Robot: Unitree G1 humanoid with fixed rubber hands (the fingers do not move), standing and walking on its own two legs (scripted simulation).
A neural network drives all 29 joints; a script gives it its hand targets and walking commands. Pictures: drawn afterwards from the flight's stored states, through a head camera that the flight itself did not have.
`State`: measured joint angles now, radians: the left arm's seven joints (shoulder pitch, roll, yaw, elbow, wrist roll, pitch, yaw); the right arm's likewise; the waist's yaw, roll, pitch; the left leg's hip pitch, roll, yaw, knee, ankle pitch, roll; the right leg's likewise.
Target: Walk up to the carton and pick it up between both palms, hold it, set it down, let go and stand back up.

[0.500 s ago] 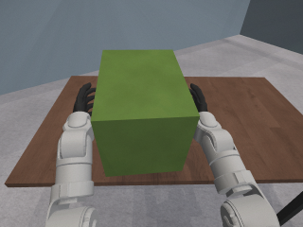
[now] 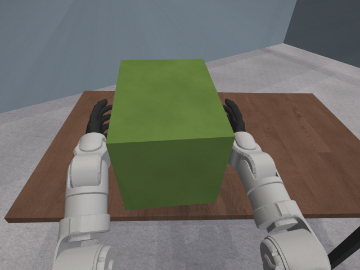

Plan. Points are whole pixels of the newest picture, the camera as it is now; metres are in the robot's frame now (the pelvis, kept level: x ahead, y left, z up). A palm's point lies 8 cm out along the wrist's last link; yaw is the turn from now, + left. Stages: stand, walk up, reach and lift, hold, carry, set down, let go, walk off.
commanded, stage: hold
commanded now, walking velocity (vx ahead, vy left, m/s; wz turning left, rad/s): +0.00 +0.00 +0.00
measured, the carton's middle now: (167, 129) +0.40 +0.01 +0.15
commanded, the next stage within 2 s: none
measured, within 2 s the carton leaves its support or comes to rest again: neither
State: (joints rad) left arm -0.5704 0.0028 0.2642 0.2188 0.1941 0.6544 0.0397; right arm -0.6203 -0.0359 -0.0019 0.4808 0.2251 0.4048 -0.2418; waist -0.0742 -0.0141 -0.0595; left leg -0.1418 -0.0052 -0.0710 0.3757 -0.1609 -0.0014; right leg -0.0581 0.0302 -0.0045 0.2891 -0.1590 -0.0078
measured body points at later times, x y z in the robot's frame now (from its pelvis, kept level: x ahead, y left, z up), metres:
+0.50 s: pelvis +0.00 +0.00 +0.00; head -0.05 +0.02 +0.45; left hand +0.38 +0.16 +0.18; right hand +0.37 -0.14 +0.17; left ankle +0.03 +0.12 -0.75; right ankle +0.00 -0.12 -0.75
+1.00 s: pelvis +0.00 +0.00 +0.00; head -0.04 +0.02 +0.45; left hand +0.38 +0.17 +0.17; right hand +0.38 -0.14 +0.17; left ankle +0.03 +0.12 -0.75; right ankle +0.00 -0.12 -0.75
